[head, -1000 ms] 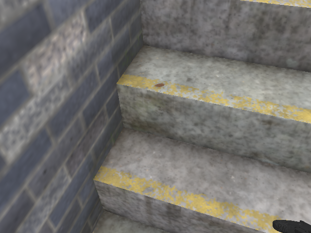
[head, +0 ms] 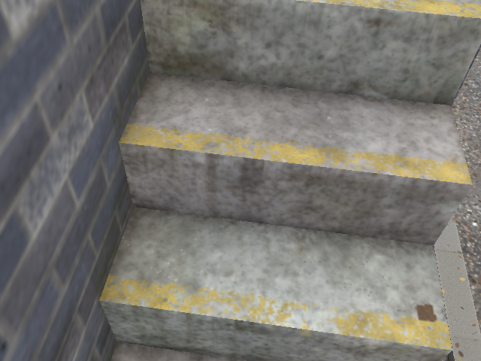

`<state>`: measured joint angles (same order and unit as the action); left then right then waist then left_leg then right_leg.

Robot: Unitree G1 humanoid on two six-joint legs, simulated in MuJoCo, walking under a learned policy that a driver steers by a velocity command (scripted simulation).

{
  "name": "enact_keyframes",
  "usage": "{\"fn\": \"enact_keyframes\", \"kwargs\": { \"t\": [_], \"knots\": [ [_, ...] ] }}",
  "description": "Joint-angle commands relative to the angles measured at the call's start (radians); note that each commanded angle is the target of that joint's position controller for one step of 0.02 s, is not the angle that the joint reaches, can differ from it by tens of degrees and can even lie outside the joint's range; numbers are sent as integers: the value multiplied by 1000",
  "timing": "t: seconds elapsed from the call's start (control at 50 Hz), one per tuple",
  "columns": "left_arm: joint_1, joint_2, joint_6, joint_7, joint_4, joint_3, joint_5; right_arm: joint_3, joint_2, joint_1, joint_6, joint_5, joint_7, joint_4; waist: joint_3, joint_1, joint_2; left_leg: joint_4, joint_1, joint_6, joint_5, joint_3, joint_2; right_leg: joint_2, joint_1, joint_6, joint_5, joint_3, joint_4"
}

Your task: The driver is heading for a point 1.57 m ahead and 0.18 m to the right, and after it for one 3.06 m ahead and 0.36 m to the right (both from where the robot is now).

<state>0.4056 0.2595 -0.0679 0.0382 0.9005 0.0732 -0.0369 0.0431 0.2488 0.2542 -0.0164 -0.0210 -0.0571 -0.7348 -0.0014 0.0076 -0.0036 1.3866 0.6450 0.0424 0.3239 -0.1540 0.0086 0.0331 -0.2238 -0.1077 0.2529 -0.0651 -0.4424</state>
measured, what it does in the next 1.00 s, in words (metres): climbs: left foot, then right foot 0.20 m higher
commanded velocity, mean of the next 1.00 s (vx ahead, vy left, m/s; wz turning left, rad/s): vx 0.47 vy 0.00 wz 0.00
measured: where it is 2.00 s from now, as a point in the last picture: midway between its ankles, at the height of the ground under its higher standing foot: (321, 140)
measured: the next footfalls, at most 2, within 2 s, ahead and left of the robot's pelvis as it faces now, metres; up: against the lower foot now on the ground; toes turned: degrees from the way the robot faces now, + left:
left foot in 0.14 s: +0.10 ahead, +0.18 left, +0.00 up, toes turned +3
right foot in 0.58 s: +0.29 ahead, -0.13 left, +0.20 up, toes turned -8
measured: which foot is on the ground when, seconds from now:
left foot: up 0.00-0.12, down 0.14-0.62, up 0.64-1.00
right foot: down 0.00-0.12, up 0.14-0.56, down 0.58-1.00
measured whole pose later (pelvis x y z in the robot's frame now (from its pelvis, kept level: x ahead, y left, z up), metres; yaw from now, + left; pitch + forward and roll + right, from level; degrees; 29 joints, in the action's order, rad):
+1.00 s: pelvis +0.29 -0.04 +0.21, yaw +0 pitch +0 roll +3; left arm 0.47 0.16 -0.15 -0.02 1.01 0.04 -0.02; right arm 0.00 0.05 0.10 0.01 0.01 -0.09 -0.69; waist -0.04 0.04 -0.03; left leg 2.31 1.34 0.10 0.11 -0.08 0.10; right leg -0.06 -0.18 -0.04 0.34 -0.13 -0.51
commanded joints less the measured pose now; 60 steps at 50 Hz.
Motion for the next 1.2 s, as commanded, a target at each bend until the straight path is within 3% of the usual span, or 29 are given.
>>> {"fn": "enact_keyframes", "kwargs": {
  "t": [0.02, 0.08, 0.12, 0.14, 0.16, 0.18, 0.22, 0.3, 0.38, 0.46, 0.52, 0.58, 0.6, 0.62, 0.64, 0.66, 0.7, 0.72, 0.76, 0.82, 0.88, 0.96, 1.04, 1.08, 1.1, 1.14, 1.16, 1.18, 1.2],
  "knots": [
    [-94, 138, -37, -1, -54, 23, -23, -35, -20, -64, 3, 14, -4, 106, -54, -52, 85, -207, 48, 25, 73, 91, -75, -266, -26, -194, 269, 288, 277],
    [-133, 105, -9, -5, -68, 9, -7, -12, 28, 85, 19, 84, -19, 54, -37, -101, 130, -735, -406, 56, 127, 241, -88, -224, -220, -182, 49, 176, 262],
    [-209, -7, 8, -39, -75, -24, 8, 0, 57, 360, 44, 40, -39, -76, 39, -207, -13, -951, -627, 56, -177, 245, -52, -110, -257, -123, -136, 46, -239],
    [-257, -74, -6, -53, -101, -36, 30, 24, 132, 470, 43, 8, -65, -109, 61, -237, -172, -1044, -800, 50, -126, -53, -202, 19, -497, -25, 10, 41, -596],
    [-122, -114, -11, -65, -72, -32, 12, 23, 158, 406, 32, -3, -76, -93, 120, -130, -191, -1141, -740, 60, 61, -361, -331, 76, -555, 39, 52, 171, -961],
    [-61, -59, -4, -77, -124, -17, -13, 56, 223, 317, 25, 8, -71, -77, 49, -56, -230, -1327, -611, 153, 515, -687, -444, 65, -710, 54, 60, 200, -1175],
    [-205, -56, -5, -85, -171, -24, -30, 49, 169, 169, 60, 23, -60, -81, -154, -8, -110, -1257, -490, 154, 455, -399, -408, 40, -893, 63, -5, 163, -1401],
    [-234, -139, 46, -89, -243, -52, -22, 11, 2, 191, 127, 30, -39, -156, -83, 47, -77, -1154, -504, 146, 139, -134, -321, -7, -1026, -6, -99, 187, -1646],
    [-410, -182, 88, -43, -366, -78, -3, 12, 12, 260, 162, 31, -34, -188, -136, 32, -82, -1210, -564, 160, 140, -70, -361, -60, -1366, -36, 49, 187, -1890],
    [-547, -182, 120, -75, -499, -111, 13, 9, 61, 222, 139, 36, -79, -169, -56, -2, -160, -1470, -446, 172, 17, 86, -294, -156, -1004, -28, 71, -4, -1404],
    [-440, -201, 113, -81, -412, -121, 29, -2, 48, 176, 133, 53, -62, -147, 46, 3, -139, -1408, -407, 176, -798, 331, -268, -68, -449, -101, 268, -148, -1073],
    [-93, -143, 90, -63, -312, -71, 22, 16, 139, 247, 143, 63, -8, -166, 303, 128, -232, -859, -631, 206, -1786, 324, -339, 95, -134, -136, 379, -140, -729],
    [-30, -75, 80, -54, -285, -40, -8, 25, 133, 140, 144, 68, 18, -102, 287, 180, -142, -606, -359, 182, -1521, 272, -264, -24, -43, -179, 445, 178, -588],
    [50, 95, 100, -45, -267, 20, -41, 29, 95, 19, 147, 55, 56, -4, 299, 220, 182, -271, -66, 149, -850, 242, -110, -236, -5, -233, 929, 745, -187],
    [51, 147, 97, -40, -261, 48, -22, 54, 71, -178, 154, 4, 75, 65, 267, 251, 209, 269, 78, 131, -297, 39, 38, -278, -110, -224, 1057, 1065, 145],
    [-104, 156, 73, -46, -266, 47, -13, 18, -123, -196, 147, -39, 59, 131, 224, 147, 134, 706, 230, 85, -287, -219, 87, -341, -155, -144, 912, 1082, 184],
    [-231, 34, 39, -45, -154, 14, -2, -28, -237, -171, 110, -53, 21, 189, -11, -37, 144, 921, 455, 86, -390, -121, 56, -334, -347, -62, 728, 724, -2],
    [-212, -84, 30, -47, -78, -25, -1, -35, -225, -94, 97, -44, 7, 170, -82, -99, 71, 918, 480, 78, -399, -93, 51, -312, -423, -36, 629, 559, -63],
    [-164, -142, 5, -51, -32, -51, 7, -33, -187, 21, 70, -10, 0, 123, -124, -121, 56, 807, 487, 43, -391, -76, 59, -263, -410, 8, 421, 353, -38],
    [-153, -23, -68, -76, -14, -17, 21, -23, -144, -29, 37, 7, -15, 96, -137, -116, -24, 553, 405, 24, -499, -11, 93, -215, -428, 56, 208, 170, 26],
    [27, 51, -102, -72, 52, 12, 30, -22, -173, -115, 26, 32, -45, 79, -93, -19, 66, 845, 684, 41, -358, 20, 108, -301, -62, -12, 122, 241, 115],
    [122, 12, -99, -60, 87, -5, 8, -47, -185, -319, 56, 33, -37, 157, -109, 36, 16, 1004, 924, 69, -171, 24, 82, -329, 150, -3, 124, 194, 185],
    [104, 9, -91, -20, 79, -15, 47, -64, -160, -406, 36, 21, -10, 209, -70, 39, 93, 577, 706, 54, -190, 274, -48, -247, 75, -24, -3, 103, 332],
    [141, 63, -81, -6, 99, 3, 54, -77, -149, -444, 7, 12, -2, 224, -34, 66, 123, 271, 572, 58, -95, 386, -89, -243, 161, -72, -365, 48, 446],
    [145, 73, -62, 7, 131, 8, 65, -107, -210, -430, -6, 51, -15, 226, 6, 35, 198, 19, 360, 102, 160, 378, -83, -249, 170, -99, -691, -13, 473],
    [171, 124, -73, 11, 111, 4, 54, -68, -119, -144, 5, 95, -23, 98, 219, -56, 245, -193, -52, 96, 443, 451, 123, -295, 284, -129, -1781, -18, 158],
    [89, 205, -95, -22, 108, 22, 99, -45, -48, 105, 20, 65, -29, 44, 376, -197, 226, -285, -315, 134, 188, 292, 70, -337, 265, -84, -1829, -51, -107],
    [75, 208, -99, -72, 38, 37, 129, 11, 99, 284, 15, 33, -57, -36, 505, -226, 30, -576, -487, 203, 465, -210, -118, -193, 23, -42, -1570, -34, -459],
    [59, 119, -102, -131, 20, 30, 84, 47, 204, 285, -7, 1, -79, -77, 506, -199, -243, -1053, -562, 299, 808, -745, -223, 36, -206, -17, -583, 78, -813]
  ]
}}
